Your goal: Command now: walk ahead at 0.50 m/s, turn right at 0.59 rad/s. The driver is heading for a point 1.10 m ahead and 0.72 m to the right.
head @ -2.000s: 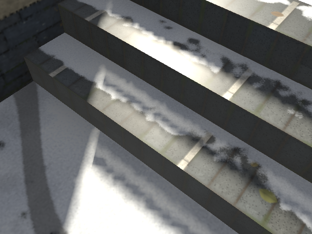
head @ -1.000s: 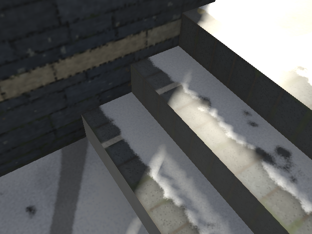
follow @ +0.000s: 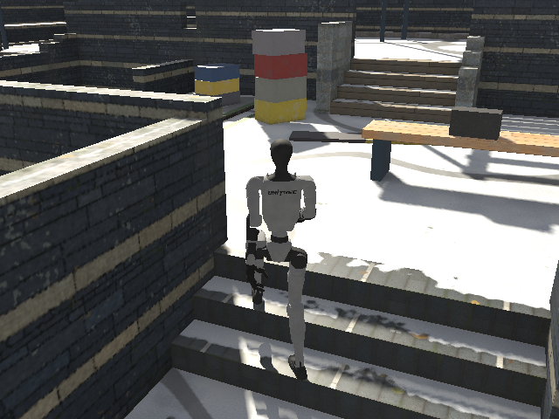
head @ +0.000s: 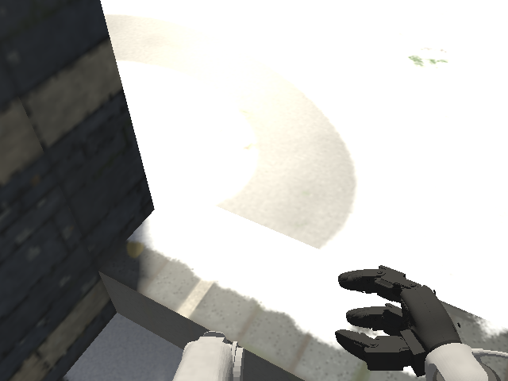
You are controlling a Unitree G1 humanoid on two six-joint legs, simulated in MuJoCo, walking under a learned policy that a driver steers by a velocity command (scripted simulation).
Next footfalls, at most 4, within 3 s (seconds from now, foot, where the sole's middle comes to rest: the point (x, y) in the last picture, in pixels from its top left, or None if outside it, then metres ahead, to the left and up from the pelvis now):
0.04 left None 0.27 0.14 -0.58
0.60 right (376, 338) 0.50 -0.14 -0.40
1.08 left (322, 201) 0.84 -0.04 -0.40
1.74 right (477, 187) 0.92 -0.41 -0.40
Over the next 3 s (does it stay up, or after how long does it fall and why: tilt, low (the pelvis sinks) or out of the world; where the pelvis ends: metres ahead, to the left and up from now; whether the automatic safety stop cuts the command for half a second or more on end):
stays up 1.15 -0.63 0.37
